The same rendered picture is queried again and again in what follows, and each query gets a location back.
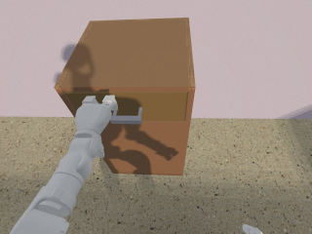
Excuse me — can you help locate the cabinet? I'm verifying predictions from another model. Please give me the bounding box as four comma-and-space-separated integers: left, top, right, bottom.
54, 18, 196, 176

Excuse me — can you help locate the right robot hand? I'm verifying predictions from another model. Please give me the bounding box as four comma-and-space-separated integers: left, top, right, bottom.
242, 224, 262, 234

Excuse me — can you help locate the handle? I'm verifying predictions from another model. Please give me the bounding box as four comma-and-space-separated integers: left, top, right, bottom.
110, 107, 142, 125

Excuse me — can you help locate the robot left forearm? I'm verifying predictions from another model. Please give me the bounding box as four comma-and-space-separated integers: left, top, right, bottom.
10, 130, 100, 234

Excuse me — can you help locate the robot left upper arm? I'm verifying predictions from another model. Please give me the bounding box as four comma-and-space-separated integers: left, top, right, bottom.
16, 209, 69, 234

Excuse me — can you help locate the left robot hand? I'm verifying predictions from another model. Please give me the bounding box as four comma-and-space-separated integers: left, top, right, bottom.
75, 95, 118, 158

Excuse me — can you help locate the drawer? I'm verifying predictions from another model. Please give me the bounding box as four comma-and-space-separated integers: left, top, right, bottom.
65, 92, 187, 122

